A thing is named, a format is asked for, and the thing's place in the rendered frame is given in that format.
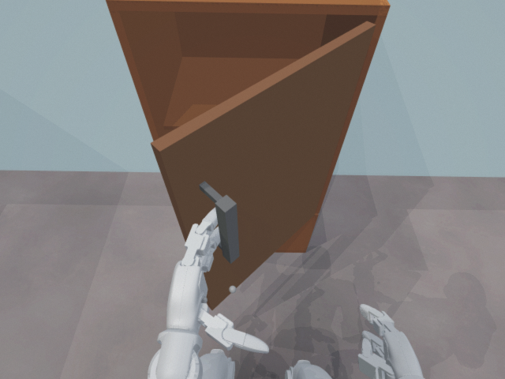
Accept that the handle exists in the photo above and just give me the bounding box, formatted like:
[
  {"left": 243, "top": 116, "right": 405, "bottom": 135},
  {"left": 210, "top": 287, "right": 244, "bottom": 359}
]
[{"left": 199, "top": 181, "right": 240, "bottom": 263}]

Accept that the robot left forearm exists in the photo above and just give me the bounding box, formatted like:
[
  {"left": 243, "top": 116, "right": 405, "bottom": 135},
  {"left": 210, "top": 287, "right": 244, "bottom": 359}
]
[{"left": 148, "top": 329, "right": 203, "bottom": 379}]

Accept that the robot left thigh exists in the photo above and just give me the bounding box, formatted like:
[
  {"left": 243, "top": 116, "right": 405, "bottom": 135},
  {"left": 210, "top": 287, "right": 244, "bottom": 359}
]
[{"left": 200, "top": 354, "right": 235, "bottom": 379}]

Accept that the cupboard door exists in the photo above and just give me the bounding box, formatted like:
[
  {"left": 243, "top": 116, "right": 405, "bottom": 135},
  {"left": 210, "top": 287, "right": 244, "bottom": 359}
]
[{"left": 151, "top": 21, "right": 376, "bottom": 310}]

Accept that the right robot hand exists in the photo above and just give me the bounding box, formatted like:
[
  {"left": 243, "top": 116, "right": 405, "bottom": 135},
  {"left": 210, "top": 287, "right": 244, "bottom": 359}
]
[{"left": 358, "top": 304, "right": 423, "bottom": 379}]

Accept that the left robot hand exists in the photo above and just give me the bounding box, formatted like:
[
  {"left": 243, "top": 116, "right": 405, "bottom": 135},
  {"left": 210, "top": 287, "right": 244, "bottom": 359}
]
[{"left": 166, "top": 208, "right": 269, "bottom": 354}]

